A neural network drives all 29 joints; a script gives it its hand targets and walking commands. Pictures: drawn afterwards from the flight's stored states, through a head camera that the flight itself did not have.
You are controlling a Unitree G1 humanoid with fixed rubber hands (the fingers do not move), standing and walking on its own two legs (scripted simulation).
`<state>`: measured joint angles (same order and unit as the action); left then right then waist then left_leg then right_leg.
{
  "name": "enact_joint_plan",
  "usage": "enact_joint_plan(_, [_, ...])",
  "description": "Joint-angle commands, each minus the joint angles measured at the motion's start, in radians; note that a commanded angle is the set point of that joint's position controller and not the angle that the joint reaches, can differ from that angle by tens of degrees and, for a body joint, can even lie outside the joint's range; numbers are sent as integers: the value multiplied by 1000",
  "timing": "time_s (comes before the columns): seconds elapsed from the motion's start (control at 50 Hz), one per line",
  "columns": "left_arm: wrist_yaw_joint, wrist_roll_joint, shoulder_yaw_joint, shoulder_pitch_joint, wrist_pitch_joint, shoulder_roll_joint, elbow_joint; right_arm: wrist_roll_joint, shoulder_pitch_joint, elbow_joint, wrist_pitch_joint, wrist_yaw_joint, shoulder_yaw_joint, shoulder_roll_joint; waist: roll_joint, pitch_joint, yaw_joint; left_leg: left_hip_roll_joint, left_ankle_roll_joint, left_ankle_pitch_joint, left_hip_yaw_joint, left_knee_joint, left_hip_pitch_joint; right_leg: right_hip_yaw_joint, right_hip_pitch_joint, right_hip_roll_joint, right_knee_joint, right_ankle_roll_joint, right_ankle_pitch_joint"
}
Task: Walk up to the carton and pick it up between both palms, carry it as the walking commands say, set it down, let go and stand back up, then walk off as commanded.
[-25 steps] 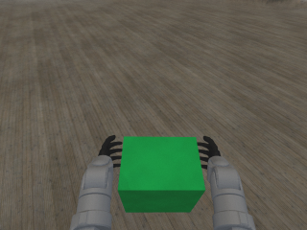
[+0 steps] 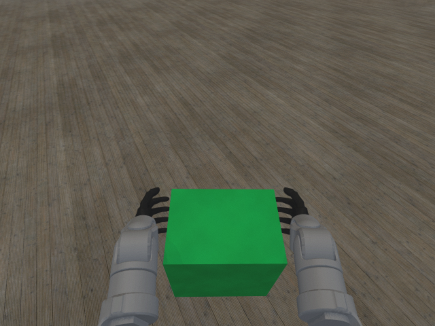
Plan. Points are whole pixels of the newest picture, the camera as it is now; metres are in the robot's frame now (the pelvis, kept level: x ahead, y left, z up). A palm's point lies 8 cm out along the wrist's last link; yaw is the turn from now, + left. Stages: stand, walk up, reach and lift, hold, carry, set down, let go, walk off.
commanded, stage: reach and lift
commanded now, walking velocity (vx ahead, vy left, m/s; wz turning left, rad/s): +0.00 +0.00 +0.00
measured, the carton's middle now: (221, 245) +0.30 +0.00 -0.03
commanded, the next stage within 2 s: hold in 0.64 s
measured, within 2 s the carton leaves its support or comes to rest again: neither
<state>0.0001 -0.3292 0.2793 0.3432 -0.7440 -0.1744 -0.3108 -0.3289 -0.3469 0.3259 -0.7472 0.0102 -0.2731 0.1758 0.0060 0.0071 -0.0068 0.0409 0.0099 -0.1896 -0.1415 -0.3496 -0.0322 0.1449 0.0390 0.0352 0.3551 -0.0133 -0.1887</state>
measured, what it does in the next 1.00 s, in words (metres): stands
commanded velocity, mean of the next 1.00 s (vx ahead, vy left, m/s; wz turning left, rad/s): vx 0.00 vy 0.00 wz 0.00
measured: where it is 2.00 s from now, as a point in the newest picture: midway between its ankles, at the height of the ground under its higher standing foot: outside the picture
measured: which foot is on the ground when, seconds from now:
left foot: down 0.00-1.00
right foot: down 0.00-1.00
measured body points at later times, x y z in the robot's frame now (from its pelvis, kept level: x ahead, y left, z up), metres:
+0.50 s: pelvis +0.00 +0.00 +0.00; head -0.06 +0.00 +0.45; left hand +0.31 +0.15 +0.05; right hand +0.30 -0.15 +0.05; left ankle +0.01 +0.13 -0.75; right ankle +0.01 -0.13 -0.75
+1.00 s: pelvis -0.01 +0.00 +0.00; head -0.07 +0.00 +0.44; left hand +0.30 +0.15 +0.05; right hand +0.30 -0.15 +0.05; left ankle +0.01 +0.13 -0.75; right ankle +0.01 -0.13 -0.75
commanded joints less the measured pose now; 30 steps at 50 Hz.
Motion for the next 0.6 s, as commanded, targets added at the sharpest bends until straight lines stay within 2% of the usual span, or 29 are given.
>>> enact_joint_plan(0.0, [265,282,-512,484,26,-908,-10,277,-485,2,29,-262,503,925,-5,208,-2,51,15,151,81,52,27,-84,-38,55,-50,-2,148])
enact_joint_plan(0.58, [261,296,-536,426,13,-897,31,299,-434,-58,21,-264,552,912,-4,188,0,51,6,138,78,54,17,-82,-29,53,-48,-6,144])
